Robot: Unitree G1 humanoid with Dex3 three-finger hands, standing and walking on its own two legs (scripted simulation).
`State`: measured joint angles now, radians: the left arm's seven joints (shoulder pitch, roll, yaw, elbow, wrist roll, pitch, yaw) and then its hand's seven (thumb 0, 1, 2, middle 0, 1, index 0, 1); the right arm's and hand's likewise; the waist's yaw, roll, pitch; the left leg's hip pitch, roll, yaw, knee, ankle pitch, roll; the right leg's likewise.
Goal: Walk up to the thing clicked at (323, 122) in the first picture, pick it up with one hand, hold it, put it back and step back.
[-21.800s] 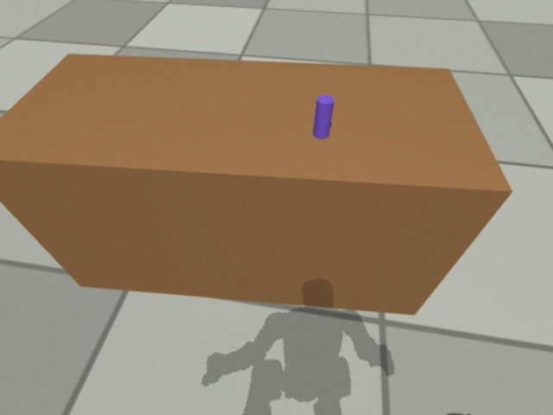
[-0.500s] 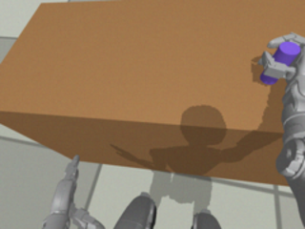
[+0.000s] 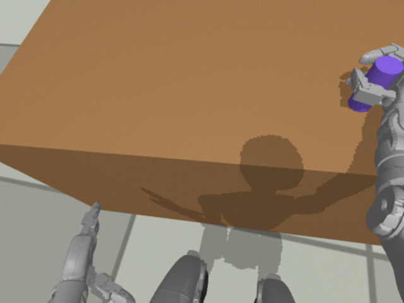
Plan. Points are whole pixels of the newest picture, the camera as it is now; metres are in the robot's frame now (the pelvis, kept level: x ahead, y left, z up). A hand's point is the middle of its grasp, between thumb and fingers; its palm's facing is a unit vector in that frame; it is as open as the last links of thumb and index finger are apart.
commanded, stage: loosen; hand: right
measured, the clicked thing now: (372, 86) +0.53 -0.22 +0.06
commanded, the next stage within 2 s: open in 0.08 s
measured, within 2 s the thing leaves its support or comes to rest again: neither
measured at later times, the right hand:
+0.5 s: hand (365, 82) +0.53 -0.20 +0.07, palm faces +0.15 +0.99 +0.01, open 9.5 cm
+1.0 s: hand out of the picture +0.53 -0.25 +0.14, palm faces +0.21 +0.98 +0.00, open 16.2 cm
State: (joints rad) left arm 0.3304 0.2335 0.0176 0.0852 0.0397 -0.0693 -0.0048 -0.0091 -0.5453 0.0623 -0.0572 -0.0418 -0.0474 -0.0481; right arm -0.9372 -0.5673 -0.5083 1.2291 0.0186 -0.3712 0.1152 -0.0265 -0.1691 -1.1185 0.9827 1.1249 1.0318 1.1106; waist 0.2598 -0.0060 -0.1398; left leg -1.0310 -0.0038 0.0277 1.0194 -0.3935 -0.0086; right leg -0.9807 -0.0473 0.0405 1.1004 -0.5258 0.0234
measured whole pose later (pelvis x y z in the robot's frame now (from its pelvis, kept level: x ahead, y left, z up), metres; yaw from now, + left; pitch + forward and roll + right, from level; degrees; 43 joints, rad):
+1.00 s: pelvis +0.00 +0.00 +0.01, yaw +0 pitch +21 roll +3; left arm 0.35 0.26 0.02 0.13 0.02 -0.03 0.01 -0.01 -0.52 0.05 -0.06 -0.04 -0.05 -0.04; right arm -0.97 -0.67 -0.51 1.18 0.01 -0.27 0.14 -0.01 0.39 -0.11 0.20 0.15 0.19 0.14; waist 0.25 0.00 -0.15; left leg -0.94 -0.01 0.03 0.94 -0.36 -0.01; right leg -0.90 -0.05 0.04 1.04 -0.51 0.02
